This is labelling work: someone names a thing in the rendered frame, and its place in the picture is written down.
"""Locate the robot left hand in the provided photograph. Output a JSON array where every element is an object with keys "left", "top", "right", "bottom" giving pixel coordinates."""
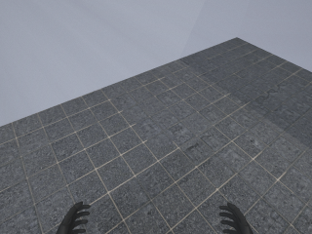
[{"left": 56, "top": 201, "right": 91, "bottom": 234}]

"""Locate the robot right hand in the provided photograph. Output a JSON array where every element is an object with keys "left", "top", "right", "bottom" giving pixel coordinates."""
[{"left": 219, "top": 202, "right": 254, "bottom": 234}]

